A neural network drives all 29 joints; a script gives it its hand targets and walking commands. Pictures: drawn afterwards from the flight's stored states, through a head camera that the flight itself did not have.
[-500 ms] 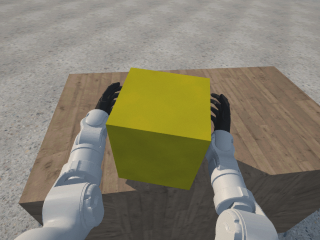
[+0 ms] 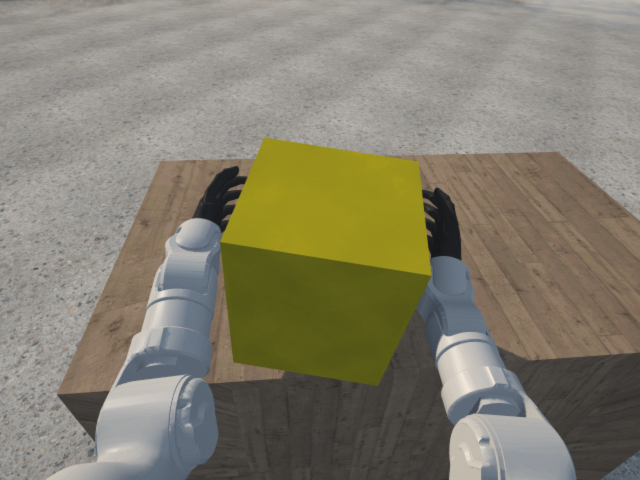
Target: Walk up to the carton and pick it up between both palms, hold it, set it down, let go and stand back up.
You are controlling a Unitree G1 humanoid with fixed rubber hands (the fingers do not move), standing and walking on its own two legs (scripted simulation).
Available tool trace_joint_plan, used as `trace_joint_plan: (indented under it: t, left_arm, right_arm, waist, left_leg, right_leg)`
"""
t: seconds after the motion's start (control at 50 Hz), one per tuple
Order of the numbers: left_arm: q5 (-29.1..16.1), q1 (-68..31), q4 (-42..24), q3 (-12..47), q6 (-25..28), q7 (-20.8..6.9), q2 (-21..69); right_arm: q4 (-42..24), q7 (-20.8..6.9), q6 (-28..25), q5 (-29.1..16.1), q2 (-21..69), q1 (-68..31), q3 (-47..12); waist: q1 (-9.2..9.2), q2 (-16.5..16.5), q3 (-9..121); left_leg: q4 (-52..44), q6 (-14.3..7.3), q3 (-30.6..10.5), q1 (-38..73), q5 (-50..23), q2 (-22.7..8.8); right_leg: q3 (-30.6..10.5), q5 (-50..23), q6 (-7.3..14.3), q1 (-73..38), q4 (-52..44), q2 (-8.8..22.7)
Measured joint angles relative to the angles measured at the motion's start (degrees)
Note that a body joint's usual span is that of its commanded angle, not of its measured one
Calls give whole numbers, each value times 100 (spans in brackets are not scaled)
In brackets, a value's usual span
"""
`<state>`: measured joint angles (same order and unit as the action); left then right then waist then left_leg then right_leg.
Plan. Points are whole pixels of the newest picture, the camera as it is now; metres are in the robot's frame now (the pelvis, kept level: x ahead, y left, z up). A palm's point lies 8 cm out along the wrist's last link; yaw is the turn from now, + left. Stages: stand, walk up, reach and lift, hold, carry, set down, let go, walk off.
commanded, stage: reach and lift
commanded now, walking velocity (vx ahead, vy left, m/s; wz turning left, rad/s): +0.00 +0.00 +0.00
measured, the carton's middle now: (322, 265) +0.38 -0.03 +0.10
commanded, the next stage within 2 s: hold in 1.88 s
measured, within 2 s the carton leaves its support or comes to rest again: neither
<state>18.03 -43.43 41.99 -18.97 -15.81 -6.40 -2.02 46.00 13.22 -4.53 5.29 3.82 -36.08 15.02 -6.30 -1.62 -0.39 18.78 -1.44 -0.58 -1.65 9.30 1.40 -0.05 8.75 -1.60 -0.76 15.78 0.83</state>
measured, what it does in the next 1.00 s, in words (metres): stands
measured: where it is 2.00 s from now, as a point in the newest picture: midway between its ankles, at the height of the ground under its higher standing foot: outside the picture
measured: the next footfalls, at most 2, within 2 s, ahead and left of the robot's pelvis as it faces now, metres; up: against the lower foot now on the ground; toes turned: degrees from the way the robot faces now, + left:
none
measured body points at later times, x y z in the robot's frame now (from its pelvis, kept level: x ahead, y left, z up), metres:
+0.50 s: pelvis +0.00 +0.00 +0.00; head -0.07 +0.02 +0.44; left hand +0.40 +0.13 +0.21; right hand +0.37 -0.18 +0.19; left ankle +0.02 +0.10 -0.75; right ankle +0.01 -0.14 -0.75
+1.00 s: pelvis -0.01 +0.00 +0.00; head -0.09 +0.02 +0.44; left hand +0.38 +0.13 +0.23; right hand +0.37 -0.17 +0.23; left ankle +0.02 +0.10 -0.75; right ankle +0.01 -0.14 -0.75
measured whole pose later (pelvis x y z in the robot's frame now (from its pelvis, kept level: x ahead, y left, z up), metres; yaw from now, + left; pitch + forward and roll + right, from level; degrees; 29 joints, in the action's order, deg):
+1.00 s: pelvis -0.01 +0.00 +0.00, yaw +0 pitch -9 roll -1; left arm 18.0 -44.2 21.2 -18.4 -40.0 -1.6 -0.3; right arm 45.1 10.5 13.0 -8.2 -4.2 -48.7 5.0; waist -6.3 -1.6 1.2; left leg 18.8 -1.4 -0.6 -0.9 8.6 1.4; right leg 0.0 8.2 -1.4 -1.5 15.9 0.8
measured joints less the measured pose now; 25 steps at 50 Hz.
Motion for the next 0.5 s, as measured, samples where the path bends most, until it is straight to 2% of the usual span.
trace_joint_plan:
  t: [0.08, 0.28, 0.5]
  left_arm:
    - [0, 14, -298, 0, -225, 33, 34]
    - [-1, 12, -710, 0, -731, 92, 35]
    - [0, 6, -1289, 4, -1239, 190, 91]
  right_arm:
    - [-83, 0, 172, -191, -113, -118, -185]
    - [-84, -86, 574, -277, -201, -419, -270]
    - [-86, -115, 801, -661, -408, -674, -585]
  waist:
    - [0, 0, 23]
    - [0, 0, 35]
    - [0, 0, 70]
  left_leg:
    - [0, 0, 0, 14, -12, 0]
    - [0, 0, 0, 63, -23, 0]
    - [0, 0, 0, 64, -26, 0]
  right_leg:
    - [0, -10, 0, -14, 0, 0]
    - [1, -18, 4, -64, 0, 0]
    - [3, -19, 10, -65, 0, 0]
